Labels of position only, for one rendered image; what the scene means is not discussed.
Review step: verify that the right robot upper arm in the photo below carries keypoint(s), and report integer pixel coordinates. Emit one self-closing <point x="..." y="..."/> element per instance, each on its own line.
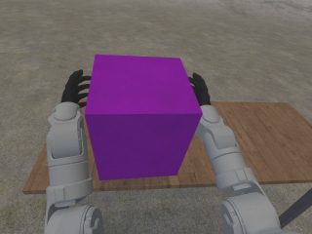
<point x="250" y="213"/>

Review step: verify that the robot right forearm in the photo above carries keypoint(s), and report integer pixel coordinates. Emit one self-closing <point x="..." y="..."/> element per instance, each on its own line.
<point x="231" y="171"/>

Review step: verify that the table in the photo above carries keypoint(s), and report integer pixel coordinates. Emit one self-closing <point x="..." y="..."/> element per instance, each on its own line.
<point x="275" y="141"/>

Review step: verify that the carton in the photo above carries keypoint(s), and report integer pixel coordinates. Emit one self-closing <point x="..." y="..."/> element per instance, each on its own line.
<point x="141" y="115"/>

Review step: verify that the left robot upper arm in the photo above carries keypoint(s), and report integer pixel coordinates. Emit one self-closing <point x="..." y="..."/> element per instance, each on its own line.
<point x="77" y="220"/>

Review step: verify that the right robot hand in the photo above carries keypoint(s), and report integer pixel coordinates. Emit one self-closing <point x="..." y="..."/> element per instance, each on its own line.
<point x="200" y="89"/>

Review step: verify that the left robot hand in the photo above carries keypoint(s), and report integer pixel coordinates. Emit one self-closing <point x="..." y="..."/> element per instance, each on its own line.
<point x="70" y="93"/>

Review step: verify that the robot left forearm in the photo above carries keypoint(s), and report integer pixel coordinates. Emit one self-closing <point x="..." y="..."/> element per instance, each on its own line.
<point x="67" y="157"/>

